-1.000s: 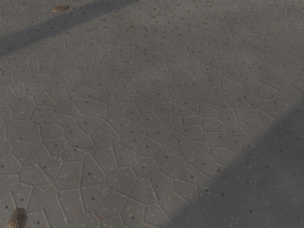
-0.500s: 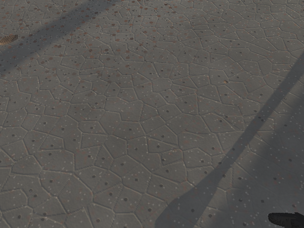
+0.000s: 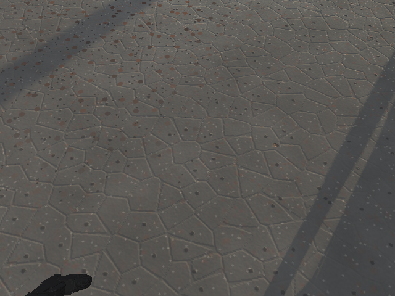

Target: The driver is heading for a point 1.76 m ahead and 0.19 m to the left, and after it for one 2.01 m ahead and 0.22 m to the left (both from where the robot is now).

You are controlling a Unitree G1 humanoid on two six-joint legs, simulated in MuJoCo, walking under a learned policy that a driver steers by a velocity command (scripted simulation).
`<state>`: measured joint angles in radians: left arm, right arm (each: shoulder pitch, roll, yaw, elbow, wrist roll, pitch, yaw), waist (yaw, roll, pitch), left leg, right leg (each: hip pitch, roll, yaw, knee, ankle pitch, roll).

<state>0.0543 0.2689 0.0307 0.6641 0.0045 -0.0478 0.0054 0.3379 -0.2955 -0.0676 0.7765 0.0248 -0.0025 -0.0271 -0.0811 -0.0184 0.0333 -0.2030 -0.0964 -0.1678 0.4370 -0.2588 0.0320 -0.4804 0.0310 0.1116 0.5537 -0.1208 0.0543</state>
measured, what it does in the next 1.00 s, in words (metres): walks ahead: right foot, then left foot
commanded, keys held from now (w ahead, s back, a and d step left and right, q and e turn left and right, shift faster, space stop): q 0.46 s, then no key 0.02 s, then e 0.04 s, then w+e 0.48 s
